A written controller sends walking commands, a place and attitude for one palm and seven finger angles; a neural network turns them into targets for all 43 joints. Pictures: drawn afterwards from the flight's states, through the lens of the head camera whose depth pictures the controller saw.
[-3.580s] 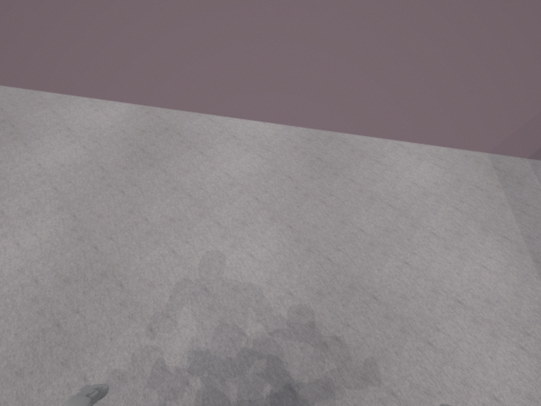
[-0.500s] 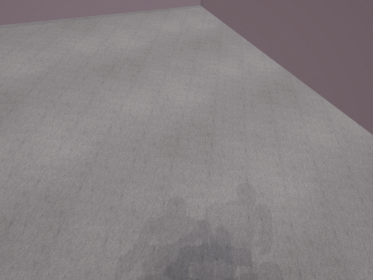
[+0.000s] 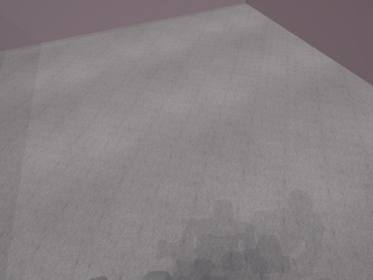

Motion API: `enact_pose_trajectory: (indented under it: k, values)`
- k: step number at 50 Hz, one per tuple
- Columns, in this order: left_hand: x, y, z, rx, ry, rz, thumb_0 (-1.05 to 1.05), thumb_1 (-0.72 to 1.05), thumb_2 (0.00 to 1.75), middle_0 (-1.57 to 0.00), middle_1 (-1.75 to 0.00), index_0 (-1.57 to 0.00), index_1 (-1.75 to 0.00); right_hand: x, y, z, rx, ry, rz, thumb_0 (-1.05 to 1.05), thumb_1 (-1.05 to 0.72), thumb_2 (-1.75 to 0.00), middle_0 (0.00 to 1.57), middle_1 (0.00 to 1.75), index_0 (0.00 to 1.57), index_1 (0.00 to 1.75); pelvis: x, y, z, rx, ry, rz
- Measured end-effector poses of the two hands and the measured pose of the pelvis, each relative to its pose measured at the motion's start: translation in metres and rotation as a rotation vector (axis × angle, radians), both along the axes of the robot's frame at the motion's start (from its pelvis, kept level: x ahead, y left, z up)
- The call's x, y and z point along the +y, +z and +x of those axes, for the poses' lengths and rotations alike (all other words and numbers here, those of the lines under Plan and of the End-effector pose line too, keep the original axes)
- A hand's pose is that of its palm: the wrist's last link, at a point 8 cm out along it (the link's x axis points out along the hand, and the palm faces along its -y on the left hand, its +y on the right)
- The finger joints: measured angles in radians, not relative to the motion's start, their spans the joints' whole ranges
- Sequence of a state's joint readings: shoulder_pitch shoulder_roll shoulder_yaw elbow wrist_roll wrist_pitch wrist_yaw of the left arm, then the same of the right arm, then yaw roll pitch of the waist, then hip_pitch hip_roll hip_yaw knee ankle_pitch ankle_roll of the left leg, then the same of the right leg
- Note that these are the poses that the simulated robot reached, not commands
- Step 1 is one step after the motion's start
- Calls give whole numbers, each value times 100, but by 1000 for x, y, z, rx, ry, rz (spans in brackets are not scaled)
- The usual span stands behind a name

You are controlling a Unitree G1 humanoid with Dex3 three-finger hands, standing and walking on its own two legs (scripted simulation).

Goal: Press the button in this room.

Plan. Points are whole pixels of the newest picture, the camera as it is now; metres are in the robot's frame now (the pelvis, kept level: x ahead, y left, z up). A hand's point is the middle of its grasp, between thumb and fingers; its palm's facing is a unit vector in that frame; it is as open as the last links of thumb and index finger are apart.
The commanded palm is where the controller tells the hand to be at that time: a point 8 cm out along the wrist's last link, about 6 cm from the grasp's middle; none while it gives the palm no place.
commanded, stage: turn or walk to find it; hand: left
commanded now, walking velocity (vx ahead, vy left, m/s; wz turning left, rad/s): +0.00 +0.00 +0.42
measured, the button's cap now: out of the picture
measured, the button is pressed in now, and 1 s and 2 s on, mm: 0 0 0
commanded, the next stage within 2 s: none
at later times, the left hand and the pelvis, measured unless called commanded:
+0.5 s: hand out of the picture -0.04 +0.27 -0.18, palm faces +0.25 -0.94 -0.21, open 7.3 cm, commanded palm none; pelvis -0.03 +0.06 +0.00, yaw +11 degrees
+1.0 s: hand out of the picture -0.03 +0.22 -0.14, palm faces +0.38 -0.88 -0.27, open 7.3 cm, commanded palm none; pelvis -0.06 +0.00 +0.00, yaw +23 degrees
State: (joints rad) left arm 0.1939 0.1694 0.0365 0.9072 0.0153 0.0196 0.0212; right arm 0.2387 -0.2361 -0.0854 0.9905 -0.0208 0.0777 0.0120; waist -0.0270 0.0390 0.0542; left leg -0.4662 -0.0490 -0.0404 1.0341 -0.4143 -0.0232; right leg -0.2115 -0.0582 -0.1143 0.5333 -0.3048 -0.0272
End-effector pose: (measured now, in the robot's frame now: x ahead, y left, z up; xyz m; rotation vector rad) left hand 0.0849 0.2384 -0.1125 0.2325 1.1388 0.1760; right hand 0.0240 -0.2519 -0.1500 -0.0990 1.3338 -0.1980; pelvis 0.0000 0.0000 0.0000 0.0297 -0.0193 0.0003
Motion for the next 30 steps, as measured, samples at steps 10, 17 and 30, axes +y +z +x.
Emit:
enact_pose_trajectory:
  k: [10, 17, 30]
  values:
    - [7, -15, -62, 72, 118, -45, 0, 91, 90, -20, -30, -20, -30, 3, 10, 18, 24, 114, -38, 1, -91, -90, 20, 30, 20, 29, 7, 1, -9, -7, 99, -9]
    - [46, -48, -120, 154, 231, -88, 0, 91, 90, -21, -30, -20, -30, 45, 18, 66, -89, 241, -91, 1, -91, -90, 20, 30, 20, 29, 38, -14, -20, -4, 162, -34]
    - [92, -26, -135, 117, 304, -67, 1, 91, 90, -20, -30, -20, -30, 100, 40, 67, -150, 328, -67, 0, -90, -90, 21, 30, 21, 30, 64, 6, -38, 7, 229, -61]
